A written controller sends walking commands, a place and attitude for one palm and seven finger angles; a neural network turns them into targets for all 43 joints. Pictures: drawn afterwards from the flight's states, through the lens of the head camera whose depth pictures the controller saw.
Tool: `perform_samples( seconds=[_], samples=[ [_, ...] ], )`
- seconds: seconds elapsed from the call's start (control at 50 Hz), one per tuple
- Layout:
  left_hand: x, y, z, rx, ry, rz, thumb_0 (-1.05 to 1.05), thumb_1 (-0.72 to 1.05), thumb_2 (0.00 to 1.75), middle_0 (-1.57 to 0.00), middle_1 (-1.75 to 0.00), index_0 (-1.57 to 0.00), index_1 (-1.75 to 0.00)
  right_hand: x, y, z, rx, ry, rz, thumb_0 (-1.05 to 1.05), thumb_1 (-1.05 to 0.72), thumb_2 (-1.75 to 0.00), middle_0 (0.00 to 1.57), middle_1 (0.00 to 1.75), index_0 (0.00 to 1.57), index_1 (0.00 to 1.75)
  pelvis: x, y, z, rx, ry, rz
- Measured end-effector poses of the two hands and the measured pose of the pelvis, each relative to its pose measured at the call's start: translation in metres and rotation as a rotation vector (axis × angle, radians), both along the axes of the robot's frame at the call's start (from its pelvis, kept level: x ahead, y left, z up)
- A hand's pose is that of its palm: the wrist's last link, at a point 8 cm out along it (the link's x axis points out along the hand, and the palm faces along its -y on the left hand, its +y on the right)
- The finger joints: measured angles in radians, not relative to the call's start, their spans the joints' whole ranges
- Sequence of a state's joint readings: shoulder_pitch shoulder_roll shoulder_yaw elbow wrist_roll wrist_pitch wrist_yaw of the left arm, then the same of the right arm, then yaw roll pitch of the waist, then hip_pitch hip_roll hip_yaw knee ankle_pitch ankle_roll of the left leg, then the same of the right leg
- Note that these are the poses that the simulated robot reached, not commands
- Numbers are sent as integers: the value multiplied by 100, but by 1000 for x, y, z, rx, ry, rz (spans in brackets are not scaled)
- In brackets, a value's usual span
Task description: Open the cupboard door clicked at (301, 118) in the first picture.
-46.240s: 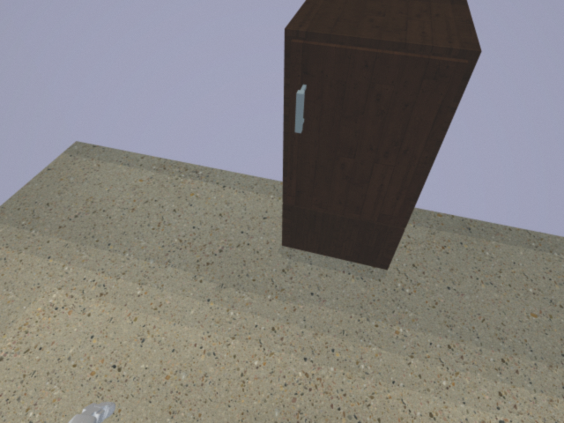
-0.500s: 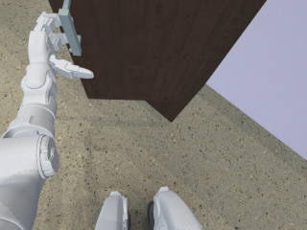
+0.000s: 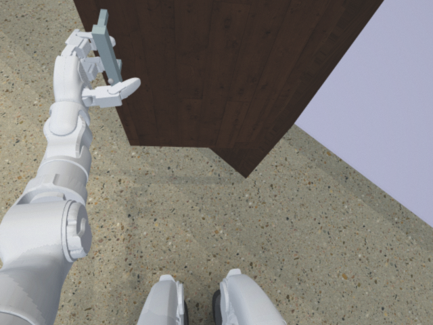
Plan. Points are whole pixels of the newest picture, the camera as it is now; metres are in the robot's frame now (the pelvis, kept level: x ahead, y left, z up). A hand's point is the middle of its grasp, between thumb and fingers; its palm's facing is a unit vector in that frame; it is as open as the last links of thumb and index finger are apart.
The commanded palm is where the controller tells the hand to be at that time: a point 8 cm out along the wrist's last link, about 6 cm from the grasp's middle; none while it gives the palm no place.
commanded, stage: close the thumb around the handle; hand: left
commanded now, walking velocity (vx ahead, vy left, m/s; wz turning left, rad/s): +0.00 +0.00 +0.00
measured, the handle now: (110, 51) +0.59 +0.15 +0.06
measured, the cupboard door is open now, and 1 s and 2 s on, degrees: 42 66 80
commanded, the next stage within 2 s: pull the door open along its arc in 0.30 s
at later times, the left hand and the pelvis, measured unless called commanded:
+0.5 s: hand (122, 82) +0.53 +0.13 +0.06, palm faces +0.01 -1.00 -0.01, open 5.7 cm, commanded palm +0.49 +0.17 +0.05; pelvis -0.01 -0.01 +0.00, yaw -1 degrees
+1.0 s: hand (147, 156) +0.38 +0.09 +0.06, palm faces +0.18 -0.98 +0.12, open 6.1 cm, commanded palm +0.32 +0.15 +0.05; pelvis +0.01 -0.01 +0.02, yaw -1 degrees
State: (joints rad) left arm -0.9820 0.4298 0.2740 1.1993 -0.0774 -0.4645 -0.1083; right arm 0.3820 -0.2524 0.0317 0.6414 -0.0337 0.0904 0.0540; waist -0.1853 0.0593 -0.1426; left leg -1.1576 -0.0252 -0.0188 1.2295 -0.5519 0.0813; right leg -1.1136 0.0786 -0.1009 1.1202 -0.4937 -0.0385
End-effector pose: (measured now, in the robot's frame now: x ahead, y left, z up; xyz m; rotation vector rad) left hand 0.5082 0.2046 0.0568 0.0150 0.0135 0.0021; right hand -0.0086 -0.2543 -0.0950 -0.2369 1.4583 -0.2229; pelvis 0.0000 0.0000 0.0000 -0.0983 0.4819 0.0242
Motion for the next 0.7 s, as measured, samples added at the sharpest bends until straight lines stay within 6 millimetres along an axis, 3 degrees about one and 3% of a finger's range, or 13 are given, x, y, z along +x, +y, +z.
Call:
perform_samples(
  seconds=[0.22,0.52,0.7],
  samples=[
    [-1,-14,0,-3,0,-2,1,70,81,-34,-132,-36,-132,-2,-6,-1,-3,-22,-8,0,-91,-90,20,30,21,29,-3,-5,-1,12,-7,-10],
    [-3,-19,0,-4,1,4,1,74,84,-33,-133,-35,-133,-15,-14,-3,-2,-25,-29,0,-91,-90,20,30,21,29,-9,-14,-3,25,-9,-24],
    [-29,-21,0,-5,-2,-10,1,75,81,-32,-133,-34,-133,-2,-14,1,28,-61,-36,0,-91,-90,20,30,20,29,-2,-15,6,38,-32,-37]
  ],
)
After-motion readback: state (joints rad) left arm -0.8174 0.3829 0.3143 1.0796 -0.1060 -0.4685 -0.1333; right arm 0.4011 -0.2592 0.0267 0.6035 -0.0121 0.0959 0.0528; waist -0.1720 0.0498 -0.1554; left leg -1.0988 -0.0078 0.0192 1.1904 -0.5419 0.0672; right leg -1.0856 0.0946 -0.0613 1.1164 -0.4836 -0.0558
